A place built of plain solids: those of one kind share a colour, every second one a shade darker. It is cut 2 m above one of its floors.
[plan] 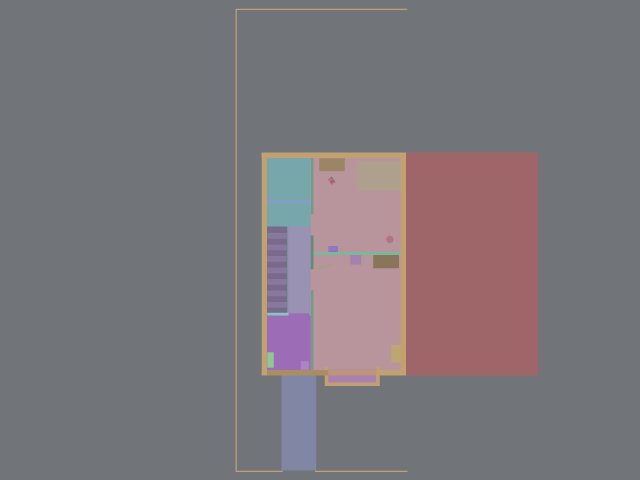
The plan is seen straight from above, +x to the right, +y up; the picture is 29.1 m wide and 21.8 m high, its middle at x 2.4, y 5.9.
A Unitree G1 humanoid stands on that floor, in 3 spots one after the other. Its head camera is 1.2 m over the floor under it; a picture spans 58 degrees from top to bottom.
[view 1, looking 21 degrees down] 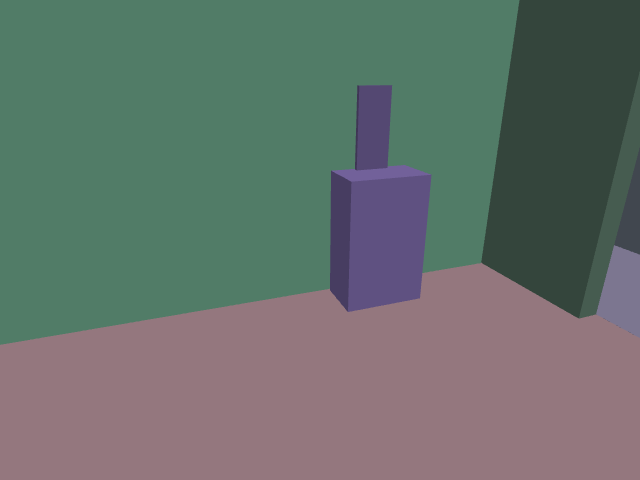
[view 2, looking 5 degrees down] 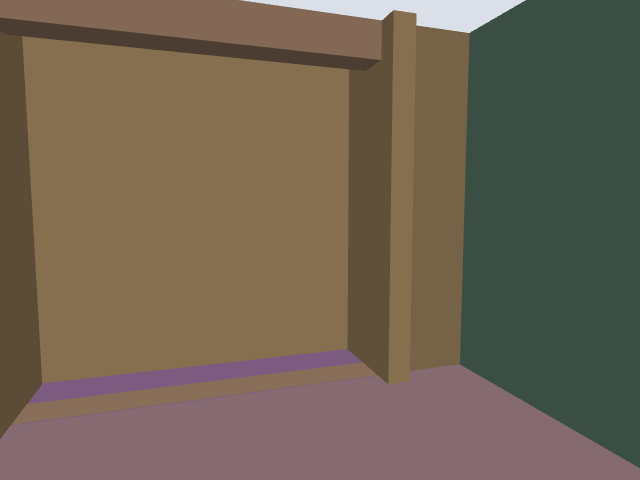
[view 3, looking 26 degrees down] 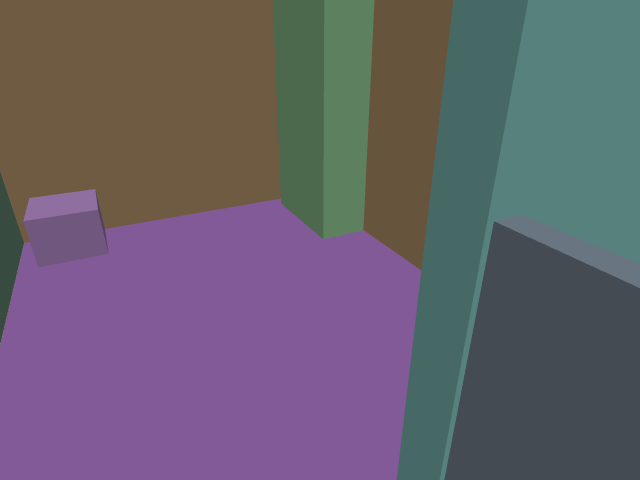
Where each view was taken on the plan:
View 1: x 4.06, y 7.49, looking -110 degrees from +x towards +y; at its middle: bedrooms_wall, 2.45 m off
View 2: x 4.06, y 2.65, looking -108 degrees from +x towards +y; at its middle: wall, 3.40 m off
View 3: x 1.44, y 2.99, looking -117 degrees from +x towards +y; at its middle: upper_floor_box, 2.74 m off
